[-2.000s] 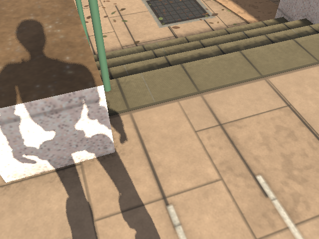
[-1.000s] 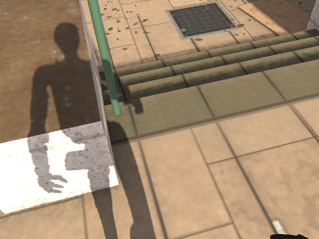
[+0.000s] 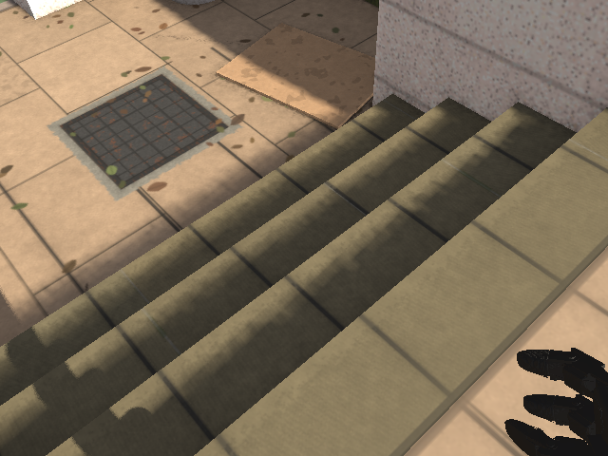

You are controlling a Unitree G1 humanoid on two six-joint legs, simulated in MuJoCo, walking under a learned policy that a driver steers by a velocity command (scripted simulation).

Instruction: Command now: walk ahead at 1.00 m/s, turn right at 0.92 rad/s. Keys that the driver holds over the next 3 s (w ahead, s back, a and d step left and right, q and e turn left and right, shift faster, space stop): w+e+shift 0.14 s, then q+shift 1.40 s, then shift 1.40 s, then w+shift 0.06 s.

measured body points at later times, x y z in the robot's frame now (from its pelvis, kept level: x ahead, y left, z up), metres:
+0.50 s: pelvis +0.37 +0.02 -0.01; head +0.40 -0.01 +0.43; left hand +0.68 +0.18 -0.04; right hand +0.28 -0.26 -0.14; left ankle +0.31 +0.18 -0.73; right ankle +0.50 -0.10 -0.74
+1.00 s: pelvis +0.42 +0.05 -0.01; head +0.44 +0.10 +0.44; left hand +0.47 +0.38 -0.13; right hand +0.66 -0.17 -0.07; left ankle +0.42 +0.14 -0.74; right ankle +0.48 -0.10 -0.67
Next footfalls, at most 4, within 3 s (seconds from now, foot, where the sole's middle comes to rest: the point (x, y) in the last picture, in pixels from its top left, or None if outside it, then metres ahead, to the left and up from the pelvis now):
0.12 left None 0.34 0.17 -0.78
0.48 right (405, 433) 0.53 -0.10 -0.78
0.90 left None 0.46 0.15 -0.78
1.48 right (358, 406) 0.59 0.00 -0.78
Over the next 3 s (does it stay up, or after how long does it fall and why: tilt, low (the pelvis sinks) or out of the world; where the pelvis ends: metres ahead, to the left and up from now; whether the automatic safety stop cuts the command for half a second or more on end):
stays up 0.46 0.06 0.00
